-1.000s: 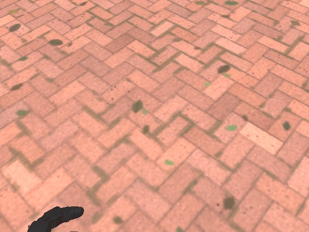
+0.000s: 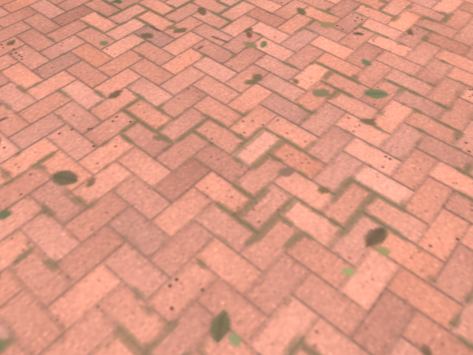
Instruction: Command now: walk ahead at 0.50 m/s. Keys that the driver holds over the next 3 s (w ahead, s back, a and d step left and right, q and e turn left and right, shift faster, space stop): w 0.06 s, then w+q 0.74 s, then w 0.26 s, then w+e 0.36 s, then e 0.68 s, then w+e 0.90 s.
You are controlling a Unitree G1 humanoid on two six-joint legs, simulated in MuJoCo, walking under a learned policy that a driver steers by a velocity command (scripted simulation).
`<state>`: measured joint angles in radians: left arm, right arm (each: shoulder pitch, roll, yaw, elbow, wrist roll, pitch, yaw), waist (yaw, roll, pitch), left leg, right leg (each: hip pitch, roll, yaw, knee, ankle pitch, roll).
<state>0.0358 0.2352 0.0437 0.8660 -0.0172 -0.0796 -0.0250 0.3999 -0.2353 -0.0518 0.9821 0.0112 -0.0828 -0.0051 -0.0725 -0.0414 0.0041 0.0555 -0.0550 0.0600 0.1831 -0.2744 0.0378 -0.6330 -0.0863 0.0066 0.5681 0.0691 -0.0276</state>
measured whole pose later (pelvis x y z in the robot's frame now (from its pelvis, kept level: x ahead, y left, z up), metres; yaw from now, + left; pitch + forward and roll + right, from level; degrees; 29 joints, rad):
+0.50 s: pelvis +0.28 -0.04 +0.00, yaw +11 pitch +1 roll -2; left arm 0.32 0.23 0.07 0.99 0.01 -0.10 0.02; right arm 0.15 -0.25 -0.08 0.87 0.02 -0.04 0.02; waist 0.05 0.03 0.01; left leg -0.70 0.11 -0.04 0.76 0.06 0.04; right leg 0.04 0.04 -0.23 0.21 -0.26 -0.04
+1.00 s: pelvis +0.55 +0.07 +0.01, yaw +25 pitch +2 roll +0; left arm 0.05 0.28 0.07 0.81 0.00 -0.10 0.00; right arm 0.32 -0.24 -0.07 0.80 0.01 -0.07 0.00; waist -0.05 -0.04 0.03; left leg -0.10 -0.10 -0.07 0.29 -0.21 0.09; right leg -0.67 -0.12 0.06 0.68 0.04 0.04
